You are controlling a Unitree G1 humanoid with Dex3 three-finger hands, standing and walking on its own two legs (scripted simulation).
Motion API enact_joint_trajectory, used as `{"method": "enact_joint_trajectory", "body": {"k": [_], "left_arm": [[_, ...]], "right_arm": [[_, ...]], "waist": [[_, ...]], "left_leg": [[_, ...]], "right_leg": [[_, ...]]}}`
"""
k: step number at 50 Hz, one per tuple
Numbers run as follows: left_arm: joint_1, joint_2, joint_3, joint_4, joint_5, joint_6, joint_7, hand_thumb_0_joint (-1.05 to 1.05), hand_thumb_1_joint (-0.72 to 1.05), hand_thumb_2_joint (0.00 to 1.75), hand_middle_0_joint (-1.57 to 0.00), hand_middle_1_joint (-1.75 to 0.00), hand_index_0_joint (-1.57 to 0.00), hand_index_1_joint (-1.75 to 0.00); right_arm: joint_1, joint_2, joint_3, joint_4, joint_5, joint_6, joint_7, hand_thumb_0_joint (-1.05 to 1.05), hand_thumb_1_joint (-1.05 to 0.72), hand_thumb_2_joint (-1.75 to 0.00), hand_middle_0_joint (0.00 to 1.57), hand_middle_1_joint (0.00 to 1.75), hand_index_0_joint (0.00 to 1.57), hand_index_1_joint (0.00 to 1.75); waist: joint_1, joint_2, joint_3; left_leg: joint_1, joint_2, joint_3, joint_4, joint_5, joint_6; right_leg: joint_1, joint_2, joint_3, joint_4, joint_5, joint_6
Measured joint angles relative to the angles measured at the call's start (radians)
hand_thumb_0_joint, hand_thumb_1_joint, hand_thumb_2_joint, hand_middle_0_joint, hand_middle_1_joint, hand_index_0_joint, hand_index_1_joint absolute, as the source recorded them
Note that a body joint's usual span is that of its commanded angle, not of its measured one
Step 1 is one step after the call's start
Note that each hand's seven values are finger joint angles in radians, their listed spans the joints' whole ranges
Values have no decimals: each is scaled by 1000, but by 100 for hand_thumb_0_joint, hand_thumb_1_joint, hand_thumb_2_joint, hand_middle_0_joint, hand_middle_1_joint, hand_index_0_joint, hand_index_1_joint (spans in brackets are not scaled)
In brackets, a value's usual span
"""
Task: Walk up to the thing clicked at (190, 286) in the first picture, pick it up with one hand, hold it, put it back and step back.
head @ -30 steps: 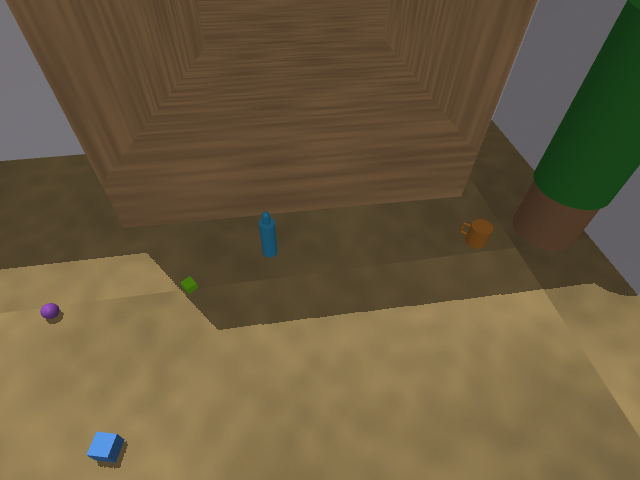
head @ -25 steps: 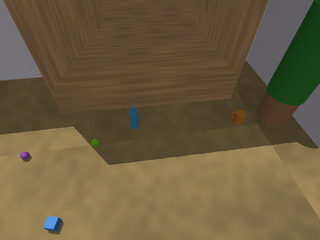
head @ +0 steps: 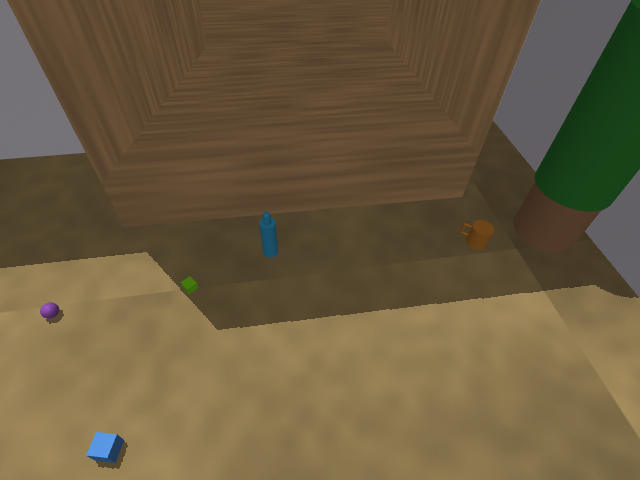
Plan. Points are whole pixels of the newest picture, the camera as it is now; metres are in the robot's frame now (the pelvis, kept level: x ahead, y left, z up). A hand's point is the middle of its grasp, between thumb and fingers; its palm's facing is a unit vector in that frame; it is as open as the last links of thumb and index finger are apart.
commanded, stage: stand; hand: left
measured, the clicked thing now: (189, 285) +0.92 +0.47 -0.77
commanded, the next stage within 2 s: walk up in 0.52 s
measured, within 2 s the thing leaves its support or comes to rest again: neither
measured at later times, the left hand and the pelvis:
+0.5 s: hand out of the picture +0.08 +0.25 -0.16, palm faces -0.02 -0.94 -0.34, open 7.4 cm; pelvis +0.00 +0.00 +0.00, yaw +0 degrees
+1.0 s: hand out of the picture +0.13 +0.38 -0.17, palm faces +0.09 -0.93 -0.35, open 7.4 cm; pelvis +0.11 +0.09 -0.02, yaw +8 degrees
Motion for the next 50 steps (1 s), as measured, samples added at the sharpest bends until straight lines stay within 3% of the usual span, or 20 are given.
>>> {"method": "enact_joint_trajectory", "body": {"k": [26, 29, 31, 35, 39, 42, 43, 44, 47, 50], "left_arm": [[2, 1, -2, -5, 0, -1, 2, 1, 90, 90, -20, -30, -20, -30], [22, 5, 28, -36, 14, -15, -23, 1, 90, 90, -20, -30, -20, -30], [46, 11, 48, -66, 24, -30, -32, 1, 90, 90, -20, -30, -21, -30], [89, 35, 76, -106, 35, -51, -32, 1, 90, 90, -20, -30, -21, -30], [133, 70, 88, -113, 41, -39, -42, 1, 90, 90, -20, -30, -21, -30], [155, 104, 94, -120, 37, -25, -50, 1, 90, 90, -20, -30, -21, -30], [157, 116, 97, -123, 36, -19, -50, 1, 90, 90, -20, -30, -21, -30], [160, 124, 100, -125, 34, -12, -48, 1, 90, 90, -20, -30, -20, -30], [151, 113, 89, -122, 26, 10, -43, 1, 90, 90, -20, -30, -20, -30], [126, 105, 75, -139, 10, -2, -51, 1, 90, 90, -20, -30, -20, -30]], "right_arm": [[5, -2, 1, 0, 1, 1, 0, 0, -91, -90, 21, 30, 20, 30], [44, -10, -27, -38, -13, 4, 27, 0, -91, -90, 21, 30, 20, 30], [75, -25, -41, -55, -23, 16, 40, 0, -91, -90, 21, 30, 20, 30], [102, -58, -67, -81, -29, 18, 58, 0, -91, -90, 21, 30, 20, 30], [126, -89, -90, -119, -24, 6, 78, 0, -91, -90, 21, 30, 20, 30], [148, -100, -107, -144, -23, -12, 82, 0, -91, -90, 21, 30, 20, 30], [150, -96, -114, -147, -25, -20, 78, 0, -91, -90, 21, 30, 20, 30], [149, -88, -117, -153, -29, -28, 71, 0, -91, -90, 21, 30, 20, 30], [173, -70, -108, -179, -22, -43, 61, 0, -91, -90, 21, 30, 20, 30], [206, -45, -80, -188, -12, -47, 54, 0, -91, -90, 21, 30, 20, 30]], "waist": [[-2, 2, -6], [-6, 9, -20], [-2, 17, -37], [28, 13, -17], [29, 16, -4], [18, 2, -4], [17, -23, 3], [18, -53, 11], [-14, -51, 5], [-26, -57, 9]], "left_leg": [[9, 0, -3, -7, 1, 0], [-40, -3, -27, 102, -138, 28], [-110, -1, -31, 239, -232, 38], [-246, 21, -17, 467, -235, 22], [-288, 77, -20, 392, -203, 11], [-252, 91, -2, 262, -51, -4], [-245, 69, 13, 274, -10, -9], [-241, 44, 38, 308, -36, -6], [-224, 25, 36, 339, -104, 20], [-148, 8, 31, 251, -90, 34]], "right_leg": [[12, 0, -3, -12, 2, 0], [-14, 2, -22, 65, -122, -23], [-21, 2, -42, 78, -141, -38], [15, -21, -58, 38, -70, -40], [68, -47, -84, 37, -111, -12], [69, -83, -101, 138, -202, 6], [54, -115, -93, 212, -250, -8], [17, -142, -65, 326, -291, -30], [-134, -69, 0, 658, -352, -61], [-257, -46, -5, 747, -255, -64]]}}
